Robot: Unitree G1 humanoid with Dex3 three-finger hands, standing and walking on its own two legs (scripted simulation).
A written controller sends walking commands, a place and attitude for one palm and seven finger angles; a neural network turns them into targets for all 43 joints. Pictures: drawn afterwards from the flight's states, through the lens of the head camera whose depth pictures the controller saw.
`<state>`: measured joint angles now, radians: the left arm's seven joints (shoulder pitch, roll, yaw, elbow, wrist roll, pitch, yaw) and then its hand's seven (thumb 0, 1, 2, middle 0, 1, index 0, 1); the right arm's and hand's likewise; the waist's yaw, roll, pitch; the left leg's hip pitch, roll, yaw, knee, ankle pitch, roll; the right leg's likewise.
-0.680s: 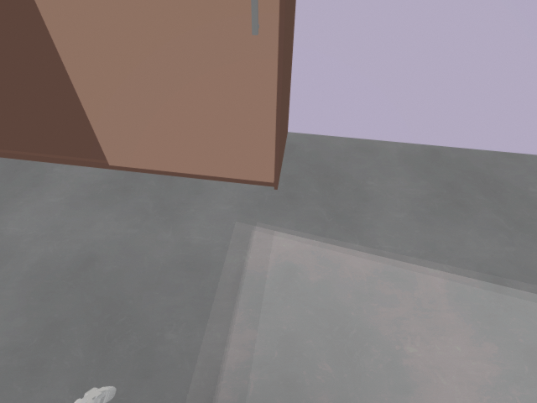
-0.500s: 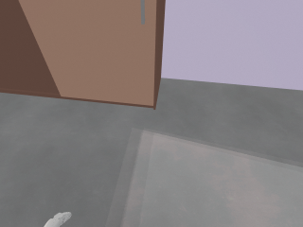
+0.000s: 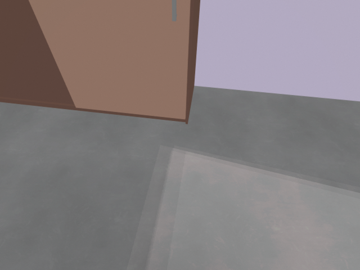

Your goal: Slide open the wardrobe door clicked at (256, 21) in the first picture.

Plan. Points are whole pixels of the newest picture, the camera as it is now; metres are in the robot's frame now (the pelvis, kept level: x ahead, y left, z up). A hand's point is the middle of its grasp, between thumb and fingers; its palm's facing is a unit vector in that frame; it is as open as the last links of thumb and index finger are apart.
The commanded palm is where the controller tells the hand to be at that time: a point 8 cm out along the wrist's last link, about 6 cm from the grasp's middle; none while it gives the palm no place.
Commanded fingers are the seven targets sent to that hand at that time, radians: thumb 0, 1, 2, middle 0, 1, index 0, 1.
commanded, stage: stand and wait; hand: right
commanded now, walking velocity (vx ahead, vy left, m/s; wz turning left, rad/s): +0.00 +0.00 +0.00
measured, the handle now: out of the picture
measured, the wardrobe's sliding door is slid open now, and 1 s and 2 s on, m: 0.00 0.00 0.00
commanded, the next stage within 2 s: look at it before walking up in 0.14 s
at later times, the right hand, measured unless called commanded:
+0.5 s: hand out of the picture +0.08 -0.24 -0.16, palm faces -0.04 +0.94 -0.33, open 7.4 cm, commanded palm none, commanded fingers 0.00 -0.90 -0.90 0.20 0.30 0.20 0.30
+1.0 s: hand out of the picture +0.08 -0.22 -0.16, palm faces -0.05 +0.95 -0.31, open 7.4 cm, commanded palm none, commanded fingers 0.00 -0.90 -0.90 0.20 0.30 0.20 0.30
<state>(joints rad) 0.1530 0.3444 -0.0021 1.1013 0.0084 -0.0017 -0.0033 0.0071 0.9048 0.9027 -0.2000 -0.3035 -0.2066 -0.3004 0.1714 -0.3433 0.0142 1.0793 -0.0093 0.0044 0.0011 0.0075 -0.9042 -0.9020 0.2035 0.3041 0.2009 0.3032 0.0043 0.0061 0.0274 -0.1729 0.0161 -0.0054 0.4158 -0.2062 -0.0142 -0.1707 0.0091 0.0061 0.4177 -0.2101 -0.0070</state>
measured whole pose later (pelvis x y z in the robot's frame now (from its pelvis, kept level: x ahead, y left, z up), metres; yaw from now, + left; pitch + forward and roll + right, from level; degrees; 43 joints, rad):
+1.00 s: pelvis +0.02 +0.01 +0.00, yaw +3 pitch -1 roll +0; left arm 0.14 0.31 -0.01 1.10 0.02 0.00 0.00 0.00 0.91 0.90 -0.20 -0.30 -0.21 -0.30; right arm 0.19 -0.31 0.01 1.08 -0.01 0.02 0.00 0.01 -0.91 -0.90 0.20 0.30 0.20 0.30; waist -0.01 0.00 0.00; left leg -0.17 -0.02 -0.04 0.43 -0.23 0.00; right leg -0.15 -0.02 -0.03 0.43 -0.25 0.01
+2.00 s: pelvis +0.36 +0.04 +0.00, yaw +34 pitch -1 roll +1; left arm 0.33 0.17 0.04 1.02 0.01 -0.08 0.03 0.00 0.93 0.90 -0.20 -0.30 -0.21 -0.30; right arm 0.25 -0.24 -0.11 0.95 -0.04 0.03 0.03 0.01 -0.91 -0.90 0.20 0.30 0.19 0.30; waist -0.01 0.05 0.01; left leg -0.66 0.08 0.01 1.26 -0.14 -0.01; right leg -0.15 -0.05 -0.29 0.42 -0.27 -0.06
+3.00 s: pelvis +0.66 +0.24 +0.00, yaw +51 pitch -1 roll +3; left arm 0.18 0.16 0.02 0.98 0.01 -0.01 0.02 -0.01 0.94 0.90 -0.20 -0.30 -0.21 -0.30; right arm 0.23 -0.19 -0.04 1.02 -0.01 0.02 -0.02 0.01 -0.91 -0.90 0.20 0.30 0.20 0.30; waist -0.01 0.02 0.05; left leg -0.38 0.04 0.02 1.01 -0.48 -0.05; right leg -0.30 -0.01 -0.06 0.49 -0.19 -0.08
